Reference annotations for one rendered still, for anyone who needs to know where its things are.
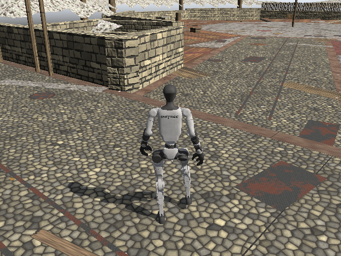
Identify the right robot hand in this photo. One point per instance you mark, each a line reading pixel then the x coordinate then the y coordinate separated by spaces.
pixel 200 158

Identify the left robot hand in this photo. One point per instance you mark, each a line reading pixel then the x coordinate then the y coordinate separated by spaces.
pixel 146 148

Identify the robot head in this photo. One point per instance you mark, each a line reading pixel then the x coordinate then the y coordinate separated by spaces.
pixel 169 92

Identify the left robot upper arm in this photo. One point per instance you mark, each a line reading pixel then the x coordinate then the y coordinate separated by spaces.
pixel 150 121

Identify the left robot forearm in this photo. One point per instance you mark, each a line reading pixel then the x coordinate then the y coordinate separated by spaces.
pixel 145 139

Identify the right robot forearm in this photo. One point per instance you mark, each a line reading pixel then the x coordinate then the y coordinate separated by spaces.
pixel 196 143

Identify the robot left thigh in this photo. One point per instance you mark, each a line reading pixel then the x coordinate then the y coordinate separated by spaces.
pixel 157 158

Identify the right robot upper arm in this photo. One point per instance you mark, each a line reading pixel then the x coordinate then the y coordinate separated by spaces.
pixel 189 122

